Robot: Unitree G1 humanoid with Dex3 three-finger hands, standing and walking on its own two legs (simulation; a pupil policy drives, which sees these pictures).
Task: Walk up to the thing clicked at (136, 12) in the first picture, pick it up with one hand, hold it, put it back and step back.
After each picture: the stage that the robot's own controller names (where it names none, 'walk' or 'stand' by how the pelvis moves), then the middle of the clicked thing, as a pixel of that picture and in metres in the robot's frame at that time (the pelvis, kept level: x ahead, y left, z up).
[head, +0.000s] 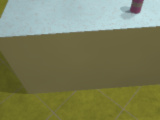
stand; (137, 2) +0.91 -0.28 -0.03
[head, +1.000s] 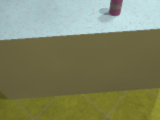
rise first; (116, 3) +0.84 -0.11 +0.00
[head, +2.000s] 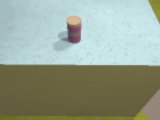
rise first; (74, 30) +0.62 +0.13 -0.01
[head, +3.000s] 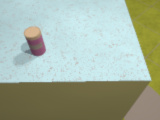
stand; (35, 41) +0.52 +0.26 +0.00
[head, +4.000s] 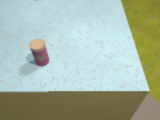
stand; (40, 53) +0.52 +0.24 -0.03
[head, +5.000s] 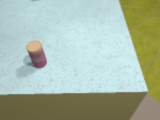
stand; (37, 55) +0.51 +0.25 -0.03
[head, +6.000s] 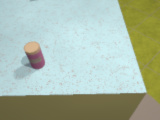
stand; (35, 55) +0.50 +0.26 -0.03
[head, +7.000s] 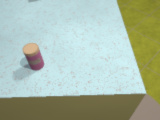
stand; (34, 57) +0.49 +0.26 -0.03
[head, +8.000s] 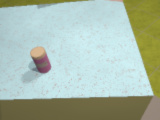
rise first; (41, 60) +0.49 +0.27 -0.03
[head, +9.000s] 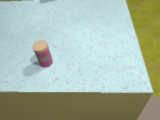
go down; (43, 54) +0.51 +0.27 -0.03
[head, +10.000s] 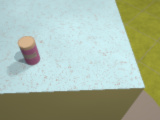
go down; (29, 51) +0.51 +0.25 -0.02
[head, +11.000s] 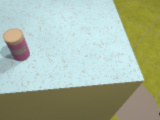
go down; (17, 45) +0.49 +0.25 +0.01
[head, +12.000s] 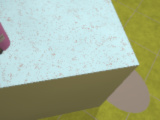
close in; out of the picture +0.49 +0.27 +0.04
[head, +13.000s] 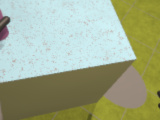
close; out of the picture +0.53 +0.25 +0.06
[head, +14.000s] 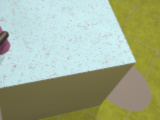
lift; out of the picture +0.48 +0.26 +0.05
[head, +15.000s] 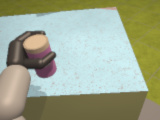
lift; (41, 57) +0.33 +0.16 +0.19
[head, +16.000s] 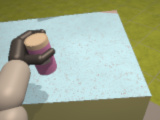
hold; (42, 54) +0.35 +0.16 +0.19
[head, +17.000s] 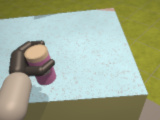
hold; (41, 65) +0.34 +0.17 +0.15
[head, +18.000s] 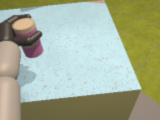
crouch; (29, 38) +0.44 +0.20 +0.17
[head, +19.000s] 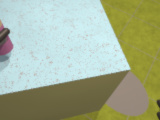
lower; out of the picture +0.49 +0.25 +0.06
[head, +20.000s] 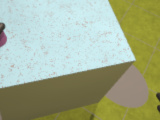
lower; out of the picture +0.51 +0.26 +0.05
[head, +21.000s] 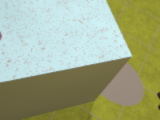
lower; out of the picture +0.52 +0.26 +0.06
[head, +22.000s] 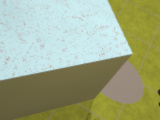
lower; out of the picture +0.52 +0.27 +0.06
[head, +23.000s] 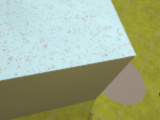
rest; out of the picture +0.52 +0.27 +0.06
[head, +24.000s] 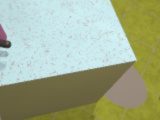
withdraw; out of the picture +0.50 +0.26 +0.06
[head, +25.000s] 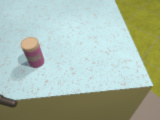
sink last; (33, 53) +0.48 +0.24 +0.02
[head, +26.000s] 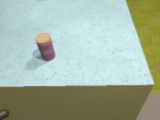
stand; (46, 47) +0.53 +0.25 +0.01
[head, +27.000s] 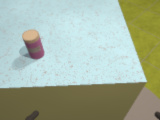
stand; (34, 45) +0.52 +0.26 +0.01
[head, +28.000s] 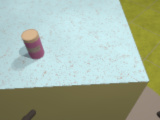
stand; (33, 44) +0.51 +0.25 +0.02
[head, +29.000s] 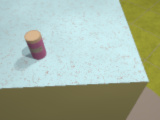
stand; (36, 45) +0.52 +0.25 +0.01
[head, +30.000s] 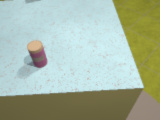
walk; (37, 54) +0.51 +0.25 -0.03
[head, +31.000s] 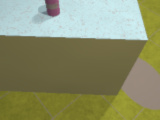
walk; (52, 2) +0.74 +0.19 +0.01
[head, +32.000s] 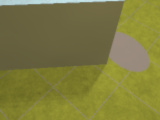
walk; out of the picture +1.01 +0.24 -0.01
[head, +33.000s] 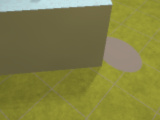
stand; out of the picture +1.09 +0.33 -0.02
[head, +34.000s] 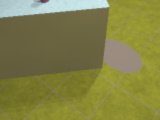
stand; out of the picture +1.11 +0.33 -0.03
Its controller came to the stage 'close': yes
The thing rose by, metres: 0.24
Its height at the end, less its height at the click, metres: +0.00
